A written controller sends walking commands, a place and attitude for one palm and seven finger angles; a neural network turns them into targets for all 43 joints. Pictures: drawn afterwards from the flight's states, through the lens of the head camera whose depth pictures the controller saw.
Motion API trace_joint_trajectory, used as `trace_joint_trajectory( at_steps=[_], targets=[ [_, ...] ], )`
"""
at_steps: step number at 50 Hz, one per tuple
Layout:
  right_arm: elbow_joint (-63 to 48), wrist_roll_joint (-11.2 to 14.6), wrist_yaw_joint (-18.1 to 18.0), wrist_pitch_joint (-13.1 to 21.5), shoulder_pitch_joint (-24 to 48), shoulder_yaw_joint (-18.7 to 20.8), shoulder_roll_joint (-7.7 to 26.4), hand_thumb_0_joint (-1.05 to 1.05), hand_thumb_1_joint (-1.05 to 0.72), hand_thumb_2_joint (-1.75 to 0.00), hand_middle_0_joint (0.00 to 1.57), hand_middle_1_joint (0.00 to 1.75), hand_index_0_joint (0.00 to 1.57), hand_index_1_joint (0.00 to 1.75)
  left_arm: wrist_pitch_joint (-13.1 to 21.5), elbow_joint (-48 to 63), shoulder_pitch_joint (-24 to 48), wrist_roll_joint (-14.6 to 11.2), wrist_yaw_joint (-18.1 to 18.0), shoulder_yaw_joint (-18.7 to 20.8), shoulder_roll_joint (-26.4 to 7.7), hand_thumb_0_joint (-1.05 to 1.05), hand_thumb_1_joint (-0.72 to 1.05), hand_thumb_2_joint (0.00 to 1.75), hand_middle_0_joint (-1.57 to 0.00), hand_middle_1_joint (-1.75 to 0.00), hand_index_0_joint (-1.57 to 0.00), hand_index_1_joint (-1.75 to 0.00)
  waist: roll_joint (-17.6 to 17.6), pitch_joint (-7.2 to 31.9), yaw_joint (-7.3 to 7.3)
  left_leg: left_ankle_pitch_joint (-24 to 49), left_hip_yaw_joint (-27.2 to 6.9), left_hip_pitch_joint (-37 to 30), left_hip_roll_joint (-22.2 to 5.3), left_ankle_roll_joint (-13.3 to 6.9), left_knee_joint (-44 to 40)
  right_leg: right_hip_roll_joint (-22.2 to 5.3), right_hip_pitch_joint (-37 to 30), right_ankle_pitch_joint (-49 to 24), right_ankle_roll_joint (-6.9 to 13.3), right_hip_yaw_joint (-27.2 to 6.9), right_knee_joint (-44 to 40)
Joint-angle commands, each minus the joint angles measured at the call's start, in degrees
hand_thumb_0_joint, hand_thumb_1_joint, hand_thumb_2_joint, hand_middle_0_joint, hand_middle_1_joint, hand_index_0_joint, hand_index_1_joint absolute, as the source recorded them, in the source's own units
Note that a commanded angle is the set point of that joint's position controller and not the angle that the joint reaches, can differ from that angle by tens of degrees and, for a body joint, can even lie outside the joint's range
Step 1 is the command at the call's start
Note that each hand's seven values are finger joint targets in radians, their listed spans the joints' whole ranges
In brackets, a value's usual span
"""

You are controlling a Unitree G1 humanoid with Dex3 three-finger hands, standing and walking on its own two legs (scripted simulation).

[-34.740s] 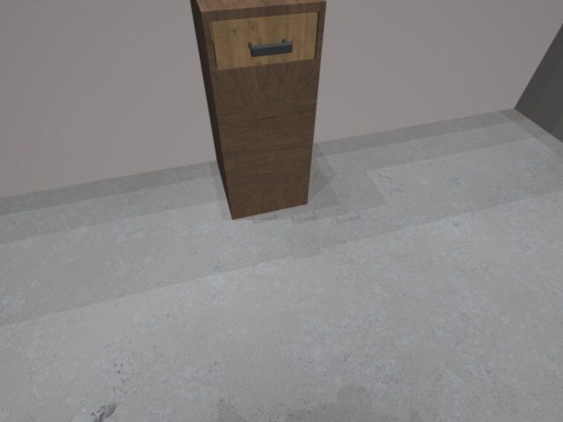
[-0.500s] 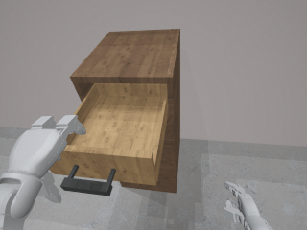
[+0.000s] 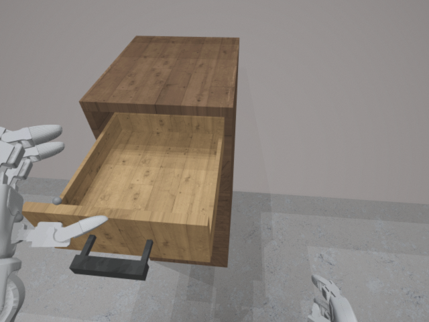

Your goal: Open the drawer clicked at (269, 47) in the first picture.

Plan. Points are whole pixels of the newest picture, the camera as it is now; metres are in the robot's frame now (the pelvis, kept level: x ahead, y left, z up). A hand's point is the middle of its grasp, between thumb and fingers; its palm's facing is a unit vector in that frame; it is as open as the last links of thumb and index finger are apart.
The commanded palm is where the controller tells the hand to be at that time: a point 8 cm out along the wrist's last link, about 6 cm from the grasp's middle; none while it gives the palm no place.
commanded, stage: draw the hand back to the body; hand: left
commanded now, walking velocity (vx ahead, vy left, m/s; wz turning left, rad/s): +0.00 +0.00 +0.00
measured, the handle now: (114, 255) +0.21 +0.22 +0.03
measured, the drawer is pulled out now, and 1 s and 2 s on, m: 0.30 0.30 0.30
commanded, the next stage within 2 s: step back with the hand held close in 0.60 s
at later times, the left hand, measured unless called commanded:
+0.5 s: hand (51, 220) +0.17 +0.22 +0.21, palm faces +0.45 -0.81 -0.36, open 8.0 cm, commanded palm +0.12 +0.27 +0.22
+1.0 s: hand (72, 223) +0.18 +0.21 +0.19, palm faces +0.33 -0.81 -0.48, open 7.5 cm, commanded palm +0.12 +0.26 +0.22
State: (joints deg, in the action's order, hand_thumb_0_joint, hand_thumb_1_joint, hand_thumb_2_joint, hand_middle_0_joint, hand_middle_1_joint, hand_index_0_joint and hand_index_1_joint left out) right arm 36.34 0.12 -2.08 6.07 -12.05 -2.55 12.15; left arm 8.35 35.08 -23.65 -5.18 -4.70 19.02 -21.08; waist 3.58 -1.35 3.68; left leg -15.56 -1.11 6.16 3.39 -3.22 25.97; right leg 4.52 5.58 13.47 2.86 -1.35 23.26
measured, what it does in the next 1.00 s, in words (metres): stands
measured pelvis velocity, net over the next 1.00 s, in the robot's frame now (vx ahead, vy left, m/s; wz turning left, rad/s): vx -0.03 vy -0.01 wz -0.04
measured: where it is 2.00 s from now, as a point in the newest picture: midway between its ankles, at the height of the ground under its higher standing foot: outside the picture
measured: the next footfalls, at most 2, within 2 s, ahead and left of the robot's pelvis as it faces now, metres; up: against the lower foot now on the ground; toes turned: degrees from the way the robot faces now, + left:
left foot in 1.56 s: -0.09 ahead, +0.14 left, +0.00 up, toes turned -1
right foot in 1.76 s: -0.16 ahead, -0.09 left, +0.00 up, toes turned -4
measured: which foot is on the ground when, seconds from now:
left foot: down 0.00-1.00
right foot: down 0.00-1.00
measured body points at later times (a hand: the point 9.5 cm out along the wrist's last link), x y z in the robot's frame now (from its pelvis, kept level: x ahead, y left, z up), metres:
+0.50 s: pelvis -0.01 -0.02 +0.00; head -0.03 -0.04 +0.45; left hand +0.14 +0.26 +0.23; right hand +0.20 -0.22 -0.08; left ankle -0.01 +0.08 -0.74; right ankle -0.01 -0.09 -0.74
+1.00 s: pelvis -0.03 -0.01 +0.00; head -0.01 -0.01 +0.45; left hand +0.16 +0.25 +0.21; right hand +0.14 -0.27 -0.08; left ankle -0.01 +0.08 -0.74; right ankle -0.01 -0.09 -0.74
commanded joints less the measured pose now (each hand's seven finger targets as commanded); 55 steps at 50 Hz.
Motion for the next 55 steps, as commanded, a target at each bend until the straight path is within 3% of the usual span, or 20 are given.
trace_joint_trajectory(
  at_steps=[1,4,8,11,15,20,27,28,35,36,37,38,39,42,44,47,48,50,52,55],
  targets=[
    [-10.5,0.3,-0.2,2.2,9.2,3.3,6.0,0.0,-0.9,-0.9,0.2,0.3,0.2,0.3,2.8,8.8,0.8,-0.8,-0.3,6.0,-8.0,0.0,0.23,0.62,-0.25,-0.73,-0.25,-0.73,-1.5,5.8,0.69,17.6,-1.4,0.2,-6.0,4.3,-4.0,-4.4,-1.0,-12.5,0.1,0.6,-2.4],
    [-10.8,0.4,-0.4,2.3,9.3,3.4,6.1,0.0,-0.9,-0.9,0.2,0.3,0.2,0.3,3.1,10.9,-0.2,-0.9,-0.6,7.1,-9.2,0.0,0.34,0.66,-0.24,-0.66,-0.24,-0.66,0.4,8.1,0.82,19.1,-1.2,-0.6,-6.0,4.5,-3.5,-4.4,-1.6,-13.8,0.0,0.2,-2.4],
    [-10.6,0.6,-0.8,2.5,9.5,3.5,6.1,0.0,-0.9,-0.9,0.2,0.3,0.2,0.3,3.1,12.7,1.0,-0.7,-1.3,8.3,-10.7,0.0,0.48,0.72,-0.23,-0.57,-0.23,-0.57,2.4,7.3,0.5,17.2,-1.2,-0.7,-5.7,4.5,-3.3,-4.3,-0.3,-12.6,0.1,-0.6,-3.3],
    [-10.1,0.5,-1.1,2.3,9.1,3.5,5.7,0.0,-0.9,-0.9,0.2,0.3,0.2,0.3,2.7,9.6,-0.2,-0.9,-1.7,8.9,-10.3,0.0,0.58,0.76,-0.22,-0.5,-0.22,-0.5,-0.2,5.8,0.42,15.2,-1.0,-0.2,-5.4,4.0,-3.6,-4.3,0.5,-11.6,-0.1,-0.8,-3.9],
    [-9.7,0.7,-1.3,1.9,9.4,3.6,5.7,0.0,-0.9,-0.9,0.2,0.3,0.2,0.3,2.5,6.3,1.9,-1.0,-1.6,8.6,-9.6,0.0,0.73,0.82,-0.21,-0.41,-0.21,-0.41,-0.3,2.3,0.0,11.0,-1.2,0.4,-5.3,3.3,-4.2,-4.4,2.4,-7.6,-0.2,-1.1,-5.3],
    [-9.8,0.5,-1.2,2.2,10.0,3.6,5.8,0.0,-0.9,-0.9,0.2,0.3,0.2,0.3,2.5,6.9,3.6,-0.9,-1.6,6.8,-8.9,0.0,0.9,0.9,-0.2,-0.3,-0.2,-0.3,0.1,3.1,0.03,8.5,-1.1,-0.1,-5.0,2.6,-4.3,-4.9,2.3,-5.1,-0.4,-1.4,-6.4],
    [-9.7,0.3,-1.0,2.8,10.8,3.6,5.4,0.0,-0.9,-0.9,0.2,0.3,0.2,0.3,2.4,8.6,3.3,-0.7,-2.3,7.9,-10.4,0.0,0.9,0.9,-0.2,-0.3,-0.2,-0.3,-0.6,5.0,0.73,10.2,-1.0,0.0,-4.6,2.5,-3.9,-5.1,0.4,-7.6,-0.4,-2.4,-6.6],
    [-9.5,0.3,-1.0,3.0,11.2,3.7,5.6,0.0,-0.9,-0.9,0.2,0.3,0.2,0.3,2.3,8.9,3.6,-0.8,-2.3,8.4,-10.9,0.0,0.9,0.9,-0.2,-0.3,-0.2,-0.3,1.3,4.5,0.83,10.2,-0.8,-0.1,-4.6,2.6,-3.7,-5.1,0.8,-8.0,-0.3,-2.8,-7.2],
    [-9.0,0.3,-0.8,2.6,11.1,3.8,5.4,0.0,-0.9,-0.9,0.2,0.3,0.2,0.3,2.1,5.7,3.0,-0.9,-2.2,7.5,-9.6,0.0,0.9,0.9,-0.2,-0.3,-0.2,-0.3,-0.2,2.9,0.65,8.5,-0.8,0.4,-4.6,2.3,-4.1,-5.3,1.3,-4.8,-0.6,-2.6,-8.0],
    [-12.5,0.9,-1.2,1.8,8.2,4.0,7.2,0.0,-0.9,-0.9,0.2,0.3,0.2,0.3,4.7,9.2,7.6,0.7,-2.7,15.9,-16.8,0.0,0.9,0.9,-0.2,-0.3,-0.2,-0.3,-3.6,-1.5,-2.28,4.7,-3.4,1.2,-4.9,1.3,-1.7,-7.5,11.2,-5.9,-0.4,-12.4,-11.7],
    [-10.7,0.0,-1.3,1.0,7.8,4.6,6.7,0.0,-0.9,-0.9,0.2,0.3,0.2,0.3,5.1,4.5,2.3,1.2,-2.5,12.4,-12.0,0.0,0.9,0.9,-0.2,-0.3,-0.2,-0.3,-8.8,0.0,-2.87,3.3,-3.9,1.1,-4.6,0.9,1.1,-9.3,11.2,-6.4,-0.3,-13.2,-12.4],
    [-11.5,-0.1,-1.0,0.6,8.4,4.9,7.2,0.0,-0.9,-0.9,0.2,0.3,0.2,0.3,5.4,6.2,2.9,1.7,-2.3,12.0,-12.4,0.0,0.9,0.9,-0.2,-0.3,-0.2,-0.3,-8.0,-0.5,-2.74,2.8,-3.9,0.8,-3.8,0.9,3.0,-10.2,13.7,-8.1,0.4,-15.1,-13.2],
    [-11.4,-0.4,-1.1,-0.1,7.5,5.0,6.9,0.0,-0.9,-0.9,0.2,0.3,0.2,0.3,5.2,5.8,1.6,2.4,-2.5,9.7,-10.0,0.0,0.9,0.9,-0.2,-0.3,-0.2,-0.3,-9.1,0.9,-3.6,2.5,-4.0,1.6,-4.1,1.3,4.6,-11.4,13.1,-8.8,0.7,-15.3,-12.1],
    [-12.6,0.1,-0.8,-1.3,5.3,5.5,6.7,0.0,-0.9,-0.9,0.2,0.3,0.2,0.3,5.0,7.0,-3.7,3.1,-3.6,8.6,-8.4,0.0,0.9,0.9,-0.2,-0.3,-0.2,-0.3,-6.3,6.7,-4.03,3.9,-3.1,3.6,-5.1,1.5,5.3,-13.7,8.9,-13.2,1.4,-14.9,-8.0],
    [-13.1,-0.2,-1.0,-1.6,4.6,5.9,6.6,0.0,-0.9,-0.9,0.2,0.3,0.2,0.3,5.7,10.5,-5.8,3.1,-4.3,10.3,-10.1,0.0,0.9,0.9,-0.2,-0.3,-0.2,-0.3,-5.3,10.0,-4.23,9.5,-3.3,4.3,-6.5,1.7,4.1,-13.1,6.1,-19.2,1.4,-13.0,-4.1],
    [-14.6,1.0,-0.4,-1.5,5.6,6.0,6.6,0.0,-0.9,-0.9,0.2,0.3,0.2,0.3,6.7,15.6,-8.1,2.9,-4.4,13.7,-13.7,0.0,0.9,0.9,-0.2,-0.3,-0.2,-0.3,-2.9,13.6,-3.78,17.9,-3.2,4.4,-8.6,1.1,2.2,-11.0,3.6,-25.6,-0.5,-10.2,0.7],
    [-15.1,0.7,-0.5,-1.2,6.0,6.1,7.1,0.0,-0.9,-0.9,0.2,0.3,0.2,0.3,7.0,17.8,-7.6,3.1,-4.4,15.6,-15.9,0.0,0.9,0.9,-0.2,-0.3,-0.2,-0.3,0.0,14.0,-3.45,20.9,-3.8,4.5,-9.1,1.2,1.7,-9.9,4.2,-27.0,-0.7,-9.4,2.4],
    [-15.8,0.6,-0.7,-1.1,5.9,5.9,6.9,0.0,-0.9,-0.9,0.2,0.3,0.2,0.3,7.1,19.5,-9.5,2.8,-4.8,15.6,-15.4,0.0,0.9,0.9,-0.2,-0.3,-0.2,-0.3,1.8,14.9,-3.02,25.6,-6.3,7.0,-10.8,0.9,-0.1,-7.2,1.9,-25.1,-1.3,-6.8,5.8],
    [-16.1,0.7,-0.6,-0.7,5.9,5.9,6.8,0.0,-0.9,-0.9,0.2,0.3,0.2,0.3,7.2,19.7,-10.9,2.6,-4.7,16.6,-15.7,0.0,0.9,0.9,-0.2,-0.3,-0.2,-0.3,4.5,14.6,-2.67,24.4,-6.6,9.7,-11.8,0.4,-1.6,-5.9,1.5,-19.8,-1.7,-5.7,8.1],
    [-15.5,-0.7,-1.0,0.1,4.7,6.1,7.0,0.0,-0.9,-0.9,0.2,0.3,0.2,0.3,7.0,17.6,-12.4,2.8,-5.2,16.7,-14.3,0.0,0.9,0.9,-0.2,-0.3,-0.2,-0.3,5.1,11.2,-2.97,24.4,-8.4,14.9,-14.2,-0.2,-4.8,-3.8,2.4,-8.2,-1.9,-3.5,12.4]
  ],
)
